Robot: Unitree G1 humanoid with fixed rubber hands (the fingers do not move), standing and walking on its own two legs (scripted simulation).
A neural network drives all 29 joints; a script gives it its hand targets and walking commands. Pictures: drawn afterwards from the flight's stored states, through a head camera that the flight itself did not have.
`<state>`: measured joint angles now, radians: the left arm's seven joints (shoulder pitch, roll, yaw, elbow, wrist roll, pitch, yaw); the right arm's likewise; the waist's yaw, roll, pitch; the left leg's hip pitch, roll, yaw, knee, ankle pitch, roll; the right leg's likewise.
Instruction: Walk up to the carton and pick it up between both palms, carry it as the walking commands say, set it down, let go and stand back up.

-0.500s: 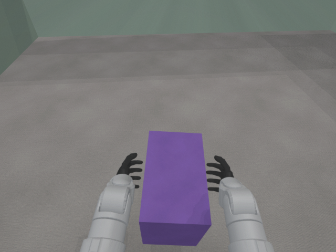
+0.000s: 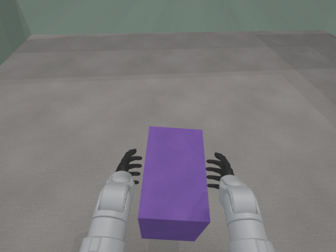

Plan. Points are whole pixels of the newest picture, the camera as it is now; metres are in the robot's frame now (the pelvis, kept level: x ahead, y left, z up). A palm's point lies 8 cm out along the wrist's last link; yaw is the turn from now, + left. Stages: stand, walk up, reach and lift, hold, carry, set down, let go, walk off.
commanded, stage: carry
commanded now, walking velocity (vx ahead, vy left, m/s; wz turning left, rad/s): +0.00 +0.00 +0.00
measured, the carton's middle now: (172, 184) +0.36 +0.00 -0.08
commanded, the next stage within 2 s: hold in 0.76 s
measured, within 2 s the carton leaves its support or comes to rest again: neither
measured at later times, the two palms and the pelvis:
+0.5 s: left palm (117, 179) +0.30 +0.14 +0.04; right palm (219, 179) +0.30 -0.12 +0.04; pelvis +0.00 +0.01 +0.00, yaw +0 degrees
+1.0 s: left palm (110, 176) +0.30 +0.15 +0.04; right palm (211, 178) +0.30 -0.10 +0.04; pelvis +0.01 +0.03 +0.00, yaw -1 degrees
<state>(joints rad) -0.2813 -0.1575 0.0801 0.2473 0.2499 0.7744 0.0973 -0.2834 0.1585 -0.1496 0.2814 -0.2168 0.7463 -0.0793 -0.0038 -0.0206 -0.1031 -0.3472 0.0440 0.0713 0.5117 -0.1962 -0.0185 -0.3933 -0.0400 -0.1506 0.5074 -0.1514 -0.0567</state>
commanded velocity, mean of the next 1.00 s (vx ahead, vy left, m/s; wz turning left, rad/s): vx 0.00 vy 0.00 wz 0.00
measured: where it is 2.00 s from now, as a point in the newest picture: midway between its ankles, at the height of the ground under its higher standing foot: outside the picture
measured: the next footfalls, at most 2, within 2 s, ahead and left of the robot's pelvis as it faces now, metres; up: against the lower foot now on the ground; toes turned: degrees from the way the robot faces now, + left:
none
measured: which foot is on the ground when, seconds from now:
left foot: down 0.00-1.00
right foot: down 0.00-1.00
